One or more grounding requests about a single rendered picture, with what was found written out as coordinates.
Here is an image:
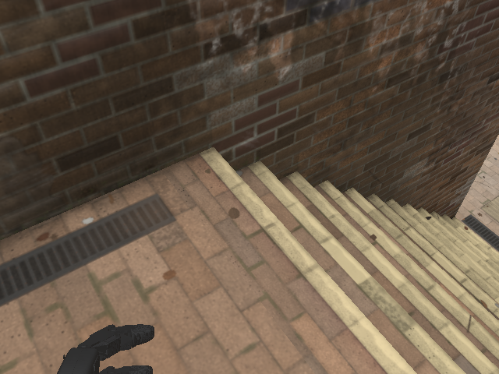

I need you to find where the robot left hand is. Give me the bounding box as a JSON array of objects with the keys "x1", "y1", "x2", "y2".
[{"x1": 57, "y1": 324, "x2": 154, "y2": 374}]

